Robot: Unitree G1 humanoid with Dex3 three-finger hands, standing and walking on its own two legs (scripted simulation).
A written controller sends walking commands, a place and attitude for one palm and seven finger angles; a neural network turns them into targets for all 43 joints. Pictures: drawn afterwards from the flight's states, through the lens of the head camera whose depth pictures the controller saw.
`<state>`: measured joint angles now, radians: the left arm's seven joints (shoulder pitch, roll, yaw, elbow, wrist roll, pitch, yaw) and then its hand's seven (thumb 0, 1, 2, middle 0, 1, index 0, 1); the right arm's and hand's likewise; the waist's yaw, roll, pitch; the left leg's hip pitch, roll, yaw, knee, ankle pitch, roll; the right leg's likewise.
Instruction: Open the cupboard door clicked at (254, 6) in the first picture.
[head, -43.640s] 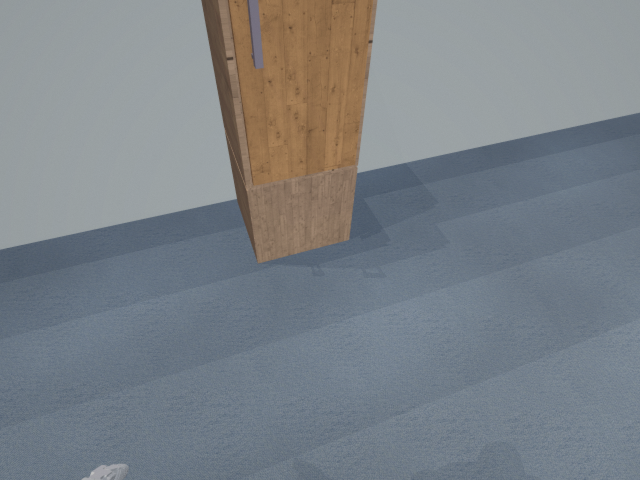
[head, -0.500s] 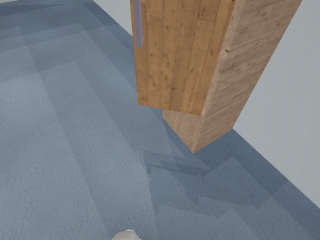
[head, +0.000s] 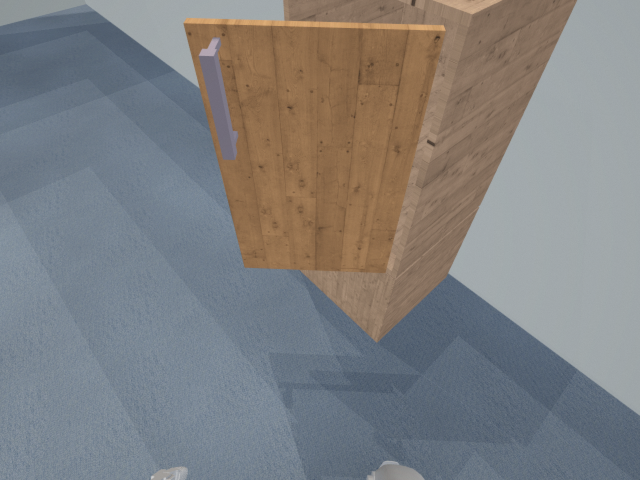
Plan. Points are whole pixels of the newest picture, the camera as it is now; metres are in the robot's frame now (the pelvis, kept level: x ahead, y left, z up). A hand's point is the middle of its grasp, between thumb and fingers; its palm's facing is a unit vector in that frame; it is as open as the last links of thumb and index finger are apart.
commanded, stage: come to a stop and stand still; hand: left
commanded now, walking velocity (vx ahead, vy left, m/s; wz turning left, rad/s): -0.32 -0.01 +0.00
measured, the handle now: (223, 102) +0.62 +0.16 +0.14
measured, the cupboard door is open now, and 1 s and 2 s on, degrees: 45 45 45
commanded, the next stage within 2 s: look again from close up in 0.98 s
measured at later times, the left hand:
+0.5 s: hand out of the picture +0.09 +0.22 -0.19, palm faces +0.08 -0.97 -0.24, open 7.3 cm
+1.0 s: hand out of the picture +0.01 +0.25 -0.17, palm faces +0.03 -0.98 -0.21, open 7.4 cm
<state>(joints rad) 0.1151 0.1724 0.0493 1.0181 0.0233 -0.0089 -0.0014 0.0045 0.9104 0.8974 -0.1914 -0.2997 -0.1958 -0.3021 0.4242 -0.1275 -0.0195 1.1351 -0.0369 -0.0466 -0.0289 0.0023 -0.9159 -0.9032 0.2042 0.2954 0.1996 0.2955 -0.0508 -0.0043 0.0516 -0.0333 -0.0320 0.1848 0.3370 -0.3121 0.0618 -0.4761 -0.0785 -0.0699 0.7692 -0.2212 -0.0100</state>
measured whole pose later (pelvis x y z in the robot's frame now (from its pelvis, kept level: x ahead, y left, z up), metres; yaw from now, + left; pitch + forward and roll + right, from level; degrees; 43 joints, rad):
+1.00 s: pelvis +0.00 +0.07 +0.00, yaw +1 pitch -1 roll +0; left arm 0.33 0.15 -0.01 1.00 0.03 0.02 0.02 0.01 0.91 0.90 -0.20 -0.30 -0.20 -0.30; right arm 0.31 -0.20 -0.01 0.99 -0.02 0.01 -0.02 0.00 -0.92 -0.90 0.21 0.30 0.20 0.30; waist 0.00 0.02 0.00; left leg -0.24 -0.08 0.12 0.44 -0.20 0.10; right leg -0.28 -0.03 -0.01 0.50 -0.22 0.00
